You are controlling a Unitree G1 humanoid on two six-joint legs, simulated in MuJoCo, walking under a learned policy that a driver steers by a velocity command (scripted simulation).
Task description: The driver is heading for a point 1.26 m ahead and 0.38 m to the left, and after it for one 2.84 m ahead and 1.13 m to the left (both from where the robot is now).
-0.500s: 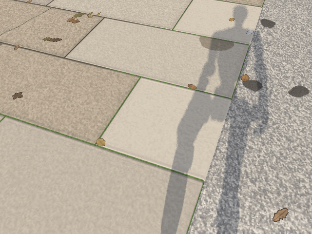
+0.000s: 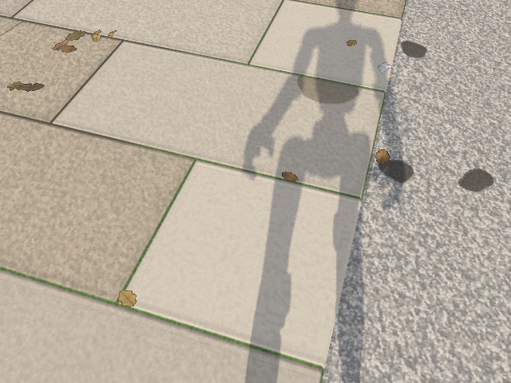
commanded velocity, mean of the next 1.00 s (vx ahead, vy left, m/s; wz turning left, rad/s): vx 0.06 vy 0.00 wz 0.39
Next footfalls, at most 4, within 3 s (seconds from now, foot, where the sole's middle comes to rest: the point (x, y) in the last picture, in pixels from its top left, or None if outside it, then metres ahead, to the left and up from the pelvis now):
0.22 right None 0.22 -0.13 -0.78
0.64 left None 0.11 0.12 -0.78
1.14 right None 0.19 -0.10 -0.78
1.80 right None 0.32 -0.02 -0.78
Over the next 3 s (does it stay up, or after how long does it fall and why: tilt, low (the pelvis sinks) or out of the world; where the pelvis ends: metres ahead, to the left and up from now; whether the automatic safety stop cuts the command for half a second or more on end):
stays up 0.25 0.02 -0.02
